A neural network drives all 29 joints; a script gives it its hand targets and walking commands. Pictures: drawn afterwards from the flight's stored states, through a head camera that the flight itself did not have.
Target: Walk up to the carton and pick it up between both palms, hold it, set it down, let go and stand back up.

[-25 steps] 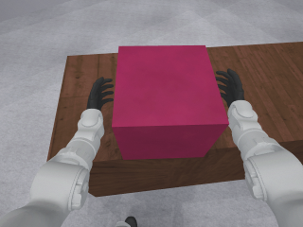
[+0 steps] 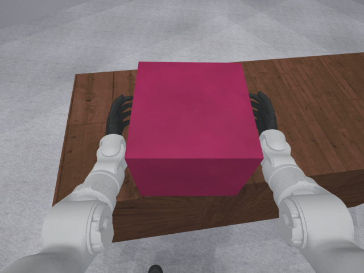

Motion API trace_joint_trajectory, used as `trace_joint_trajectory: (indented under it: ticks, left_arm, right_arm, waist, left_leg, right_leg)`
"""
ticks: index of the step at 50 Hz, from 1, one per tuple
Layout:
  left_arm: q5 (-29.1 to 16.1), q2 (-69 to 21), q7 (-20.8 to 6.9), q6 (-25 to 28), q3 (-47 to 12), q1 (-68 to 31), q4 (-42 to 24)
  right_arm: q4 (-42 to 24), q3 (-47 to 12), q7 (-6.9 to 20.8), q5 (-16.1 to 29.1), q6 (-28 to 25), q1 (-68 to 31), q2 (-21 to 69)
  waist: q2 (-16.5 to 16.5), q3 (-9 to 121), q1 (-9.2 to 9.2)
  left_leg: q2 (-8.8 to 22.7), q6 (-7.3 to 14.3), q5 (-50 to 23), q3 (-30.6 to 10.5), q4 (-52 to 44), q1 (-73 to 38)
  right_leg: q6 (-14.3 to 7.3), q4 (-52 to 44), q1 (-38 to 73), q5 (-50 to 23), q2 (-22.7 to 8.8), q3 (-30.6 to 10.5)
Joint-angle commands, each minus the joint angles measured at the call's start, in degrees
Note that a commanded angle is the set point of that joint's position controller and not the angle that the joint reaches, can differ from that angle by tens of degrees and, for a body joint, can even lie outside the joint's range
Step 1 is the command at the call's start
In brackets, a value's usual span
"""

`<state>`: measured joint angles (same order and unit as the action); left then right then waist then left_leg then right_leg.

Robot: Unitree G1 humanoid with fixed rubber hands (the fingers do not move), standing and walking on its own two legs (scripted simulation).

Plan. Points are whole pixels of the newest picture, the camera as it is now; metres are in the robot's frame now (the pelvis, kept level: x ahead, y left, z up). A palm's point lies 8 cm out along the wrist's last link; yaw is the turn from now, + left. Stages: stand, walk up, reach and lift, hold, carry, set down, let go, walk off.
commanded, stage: reach and lift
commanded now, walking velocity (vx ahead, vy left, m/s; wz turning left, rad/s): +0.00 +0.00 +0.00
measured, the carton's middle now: (189, 131) +0.46 +0.00 -0.01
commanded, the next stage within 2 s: none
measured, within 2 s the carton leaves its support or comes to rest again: leaves its support in 1.42 s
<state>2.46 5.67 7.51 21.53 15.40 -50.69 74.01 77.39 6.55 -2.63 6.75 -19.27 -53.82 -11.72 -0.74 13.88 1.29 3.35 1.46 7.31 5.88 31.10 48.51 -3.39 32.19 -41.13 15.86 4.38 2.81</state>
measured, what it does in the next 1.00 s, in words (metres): stands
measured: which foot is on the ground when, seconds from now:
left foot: down 0.00-1.00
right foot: down 0.00-1.00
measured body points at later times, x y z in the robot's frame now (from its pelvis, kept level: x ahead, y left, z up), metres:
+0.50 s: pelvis +0.01 +0.00 +0.02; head +0.11 +0.02 +0.46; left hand +0.43 +0.18 +0.04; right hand +0.44 -0.17 +0.05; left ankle +0.05 +0.11 -0.72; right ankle -0.03 -0.08 -0.72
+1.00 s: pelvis +0.03 +0.00 +0.02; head +0.11 +0.01 +0.47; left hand +0.43 +0.18 +0.04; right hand +0.44 -0.17 +0.05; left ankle +0.05 +0.11 -0.72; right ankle -0.03 -0.08 -0.72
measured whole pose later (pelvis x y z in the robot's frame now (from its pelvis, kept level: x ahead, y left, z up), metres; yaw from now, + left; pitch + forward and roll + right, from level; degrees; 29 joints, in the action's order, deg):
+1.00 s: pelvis +0.03 +0.00 +0.02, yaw +1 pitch +16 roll +0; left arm 18.8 0.0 3.2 19.1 26.6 -37.9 57.6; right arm 63.1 31.0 1.9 -20.5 -20.8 -41.4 -2.4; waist 1.2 6.5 -0.1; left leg 1.2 1.4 4.3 6.7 18.2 30.1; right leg -2.9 19.5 -23.0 12.7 3.2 1.8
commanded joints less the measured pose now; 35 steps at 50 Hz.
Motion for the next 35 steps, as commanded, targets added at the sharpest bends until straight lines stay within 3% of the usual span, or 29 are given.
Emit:
trace_joint_trajectory:
  ticks: [1,5,8,12,15,17,20,21,22,25,28,31,35]
  left_arm:
    - [9.09,-8.61,-3.93,2.60,1.59,-22.59,-11.40]
    - [15.00,-26.71,-7.45,2.57,-1.70,-22.08,-11.05]
    - [16.81,-30.50,-7.90,2.11,-1.59,-20.32,-9.60]
    - [19.21,-29.83,-7.67,0.76,0.87,-18.31,-10.67]
    - [18.75,-30.68,-7.27,0.24,0.21,-17.80,-12.51]
    - [18.94,-30.98,-7.51,-0.20,0.58,-17.47,-12.47]
    - [19.01,-31.26,-7.29,-0.44,-0.30,-17.59,-15.09]
    - [19.22,-31.83,-7.27,-0.62,0.11,-16.31,-14.86]
    - [19.16,-32.11,-7.30,-0.91,-0.47,-15.55,-14.81]
    - [19.23,-32.56,-7.07,-1.30,-0.58,-15.46,-16.29]
    - [18.94,-33.45,-6.96,-1.42,-1.96,-15.36,-16.74]
    - [19.15,-33.08,-7.15,-1.34,-1.37,-14.90,-17.21]
    - [19.06,-33.57,-7.78,-1.59,-1.51,-14.22,-17.05]
  right_arm:
    - [-10.16,4.33,2.27,-10.84,-2.99,-19.76,11.16]
    - [-11.44,7.56,7.67,-22.36,-5.45,-19.33,29.13]
    - [-10.67,9.42,9.84,-26.40,-5.41,-17.30,34.47]
    - [-10.43,11.68,10.63,-29.52,-4.71,-14.46,35.40]
    - [-10.35,13.11,10.82,-30.68,-4.74,-13.11,34.93]
    - [-11.74,13.11,10.98,-31.44,-4.53,-13.19,35.74]
    - [-12.38,13.46,11.23,-31.67,-4.44,-12.52,36.65]
    - [-12.64,12.91,11.34,-31.31,-4.58,-12.05,36.72]
    - [-11.91,13.22,11.25,-31.53,-4.41,-11.38,37.05]
    - [-12.46,12.90,11.24,-31.28,-4.67,-11.69,36.74]
    - [-11.93,12.71,11.17,-31.38,-4.65,-10.45,37.46]
    - [-12.60,12.30,11.04,-31.95,-5.06,-10.60,37.80]
    - [-13.17,11.04,10.67,-31.21,-5.18,-10.05,38.64]
  waist:
    - [1.23,33.89,-0.81]
    - [-1.64,32.68,-0.90]
    - [-0.22,28.46,-0.59]
    - [1.09,24.98,0.08]
    - [0.49,23.78,-0.52]
    - [1.95,22.53,-0.47]
    - [0.93,24.03,-0.55]
    - [-0.14,23.54,0.28]
    - [0.30,23.12,-0.49]
    - [-0.16,23.92,0.03]
    - [-0.80,23.56,-0.56]
    - [1.20,22.73,-0.28]
    - [1.13,21.53,-0.18]
  left_leg:
    - [-0.65,-1.67,-20.07,-5.07,1.80,-34.72]
    - [-0.08,-2.33,-22.54,-5.03,-0.69,-41.01]
    - [0.74,-1.80,-21.32,-4.79,-2.80,-42.50]
    - [0.42,-0.66,-17.67,-3.33,-5.94,-39.78]
    - [0.58,-1.18,-19.00,-3.15,-6.46,-42.36]
    - [0.65,-0.46,-17.10,-3.09,-7.31,-42.25]
    - [0.93,-0.58,-18.01,-2.55,-7.83,-43.45]
    - [0.63,-0.66,-19.44,-2.44,-7.42,-43.90]
    - [0.82,-0.71,-20.70,-2.63,-7.39,-45.07]
    - [0.79,-0.96,-20.46,-2.36,-7.42,-45.61]
    - [0.87,-1.14,-22.03,-2.37,-7.56,-46.07]
    - [0.72,-0.90,-22.44,-2.57,-7.93,-45.51]
    - [0.38,-0.62,-21.77,-2.50,-8.59,-43.36]
  right_leg:
    - [5.40,-4.79,11.44,-35.72,-5.21,-3.27]
    - [4.54,-7.15,12.00,-36.25,-5.36,-1.27]
    - [3.80,-9.08,12.02,-32.50,-5.40,-0.44]
    - [4.21,-9.56,16.88,-31.33,-5.98,-0.42]
    - [3.86,-10.46,16.94,-31.17,-5.86,-0.34]
    - [4.03,-11.25,17.40,-29.91,-6.10,-0.59]
    - [4.20,-11.29,17.82,-30.91,-6.13,-0.44]
    - [4.06,-11.62,18.50,-31.00,-6.36,-0.77]
    - [3.91,-11.76,18.20,-32.10,-6.30,-0.70]
    - [3.76,-12.23,17.71,-30.79,-6.52,-0.59]
    - [3.88,-12.21,18.43,-32.09,-6.33,-0.34]
    - [4.35,-12.42,19.88,-34.01,-6.19,-0.27]
    - [4.87,-11.51,22.66,-36.90,-6.54,-0.92]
